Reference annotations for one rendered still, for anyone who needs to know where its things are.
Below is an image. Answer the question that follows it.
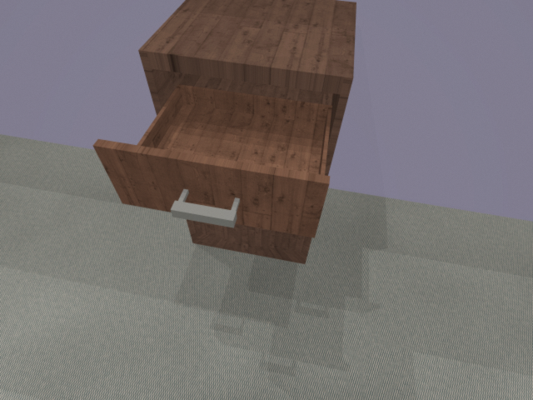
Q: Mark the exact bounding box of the drawer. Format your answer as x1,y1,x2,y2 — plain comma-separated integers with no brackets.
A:
93,84,332,238

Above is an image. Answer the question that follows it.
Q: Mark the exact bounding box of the cabinet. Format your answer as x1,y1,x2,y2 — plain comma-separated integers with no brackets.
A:
138,0,356,264

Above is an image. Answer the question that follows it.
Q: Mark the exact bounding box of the handle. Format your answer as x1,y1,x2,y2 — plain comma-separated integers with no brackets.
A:
171,189,240,228

